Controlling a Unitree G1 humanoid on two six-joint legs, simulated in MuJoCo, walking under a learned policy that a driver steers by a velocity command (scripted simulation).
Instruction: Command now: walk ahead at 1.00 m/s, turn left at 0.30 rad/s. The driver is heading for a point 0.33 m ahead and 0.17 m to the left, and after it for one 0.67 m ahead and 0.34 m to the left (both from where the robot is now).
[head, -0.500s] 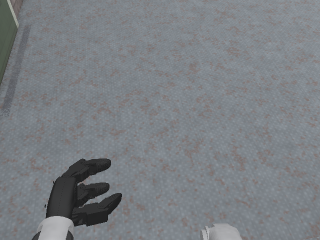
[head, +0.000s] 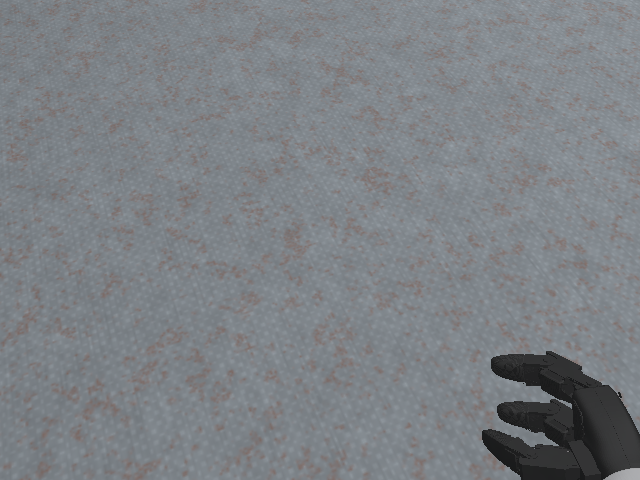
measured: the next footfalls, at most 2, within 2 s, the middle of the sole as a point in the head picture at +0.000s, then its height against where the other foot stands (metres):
left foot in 0.10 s outside the picture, level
right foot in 0.50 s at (365, 348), level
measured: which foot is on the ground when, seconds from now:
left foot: up 0.00-0.08, down 0.10-0.50, up 0.52-0.86, down 0.88-1.00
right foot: down 0.00-0.08, up 0.10-0.48, down 0.50-0.88, up 0.90-1.00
